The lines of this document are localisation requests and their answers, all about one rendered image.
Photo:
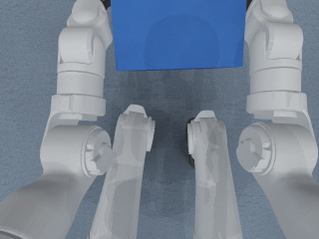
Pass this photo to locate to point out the robot shin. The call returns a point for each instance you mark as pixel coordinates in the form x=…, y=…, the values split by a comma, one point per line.
x=122, y=120
x=210, y=114

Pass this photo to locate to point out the carton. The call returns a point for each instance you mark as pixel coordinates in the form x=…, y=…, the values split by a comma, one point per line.
x=164, y=35

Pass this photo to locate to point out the robot right upper arm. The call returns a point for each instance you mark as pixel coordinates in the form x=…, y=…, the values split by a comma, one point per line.
x=281, y=157

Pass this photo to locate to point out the left robot shin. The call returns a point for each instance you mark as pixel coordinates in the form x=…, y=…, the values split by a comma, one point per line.
x=122, y=120

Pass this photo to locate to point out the robot left hand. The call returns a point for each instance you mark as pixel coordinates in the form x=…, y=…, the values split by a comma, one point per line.
x=107, y=3

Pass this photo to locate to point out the right robot shin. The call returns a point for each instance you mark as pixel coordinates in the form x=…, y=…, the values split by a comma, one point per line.
x=210, y=114

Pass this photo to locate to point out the robot right forearm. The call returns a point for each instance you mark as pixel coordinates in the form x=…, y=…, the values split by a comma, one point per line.
x=275, y=64

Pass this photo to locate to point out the robot left forearm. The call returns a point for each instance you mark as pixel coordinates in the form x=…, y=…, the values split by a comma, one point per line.
x=81, y=67

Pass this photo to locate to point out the robot left upper arm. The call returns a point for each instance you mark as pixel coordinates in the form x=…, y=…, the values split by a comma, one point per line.
x=72, y=156

